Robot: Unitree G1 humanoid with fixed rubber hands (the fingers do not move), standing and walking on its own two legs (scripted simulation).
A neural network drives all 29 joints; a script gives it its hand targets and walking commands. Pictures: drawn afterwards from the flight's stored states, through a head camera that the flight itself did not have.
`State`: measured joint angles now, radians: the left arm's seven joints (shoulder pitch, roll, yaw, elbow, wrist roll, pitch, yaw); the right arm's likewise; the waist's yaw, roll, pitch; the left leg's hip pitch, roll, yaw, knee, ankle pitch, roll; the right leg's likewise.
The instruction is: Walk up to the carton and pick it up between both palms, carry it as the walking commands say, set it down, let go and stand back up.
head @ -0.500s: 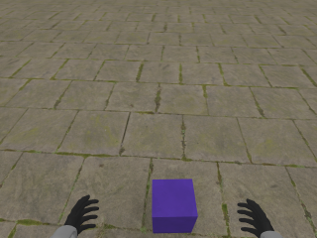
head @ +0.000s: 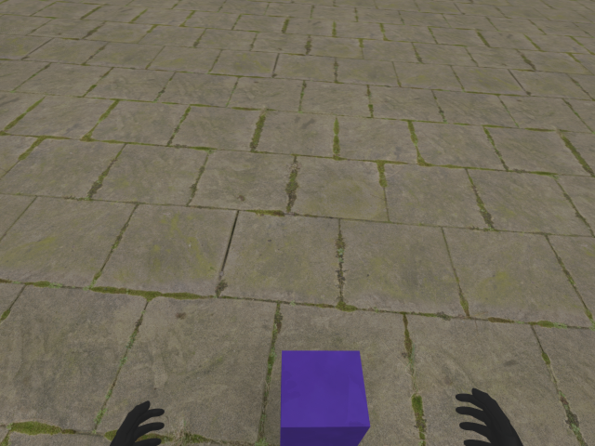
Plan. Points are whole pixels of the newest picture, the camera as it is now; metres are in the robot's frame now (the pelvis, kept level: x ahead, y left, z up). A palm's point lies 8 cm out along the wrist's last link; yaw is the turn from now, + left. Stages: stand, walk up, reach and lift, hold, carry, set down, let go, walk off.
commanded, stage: stand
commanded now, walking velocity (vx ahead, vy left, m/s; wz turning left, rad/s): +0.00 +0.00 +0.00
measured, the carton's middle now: (318, 403) +0.39 -0.05 -0.63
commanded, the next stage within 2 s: none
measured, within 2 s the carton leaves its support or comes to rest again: neither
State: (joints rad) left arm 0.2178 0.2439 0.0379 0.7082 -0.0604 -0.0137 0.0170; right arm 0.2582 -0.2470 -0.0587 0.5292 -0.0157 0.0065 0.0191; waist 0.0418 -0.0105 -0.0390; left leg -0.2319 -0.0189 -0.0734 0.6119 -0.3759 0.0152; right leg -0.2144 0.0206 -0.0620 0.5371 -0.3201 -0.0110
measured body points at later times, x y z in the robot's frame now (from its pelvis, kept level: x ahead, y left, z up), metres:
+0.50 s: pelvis -0.02 +0.00 +0.00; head -0.07 +0.00 +0.45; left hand +0.10 +0.26 -0.10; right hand +0.15 -0.26 -0.06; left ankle -0.03 +0.11 -0.73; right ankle -0.02 -0.11 -0.73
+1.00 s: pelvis -0.03 -0.01 +0.00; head -0.07 +0.00 +0.45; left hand +0.08 +0.26 -0.11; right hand +0.12 -0.27 -0.07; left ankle -0.03 +0.11 -0.73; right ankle -0.02 -0.11 -0.73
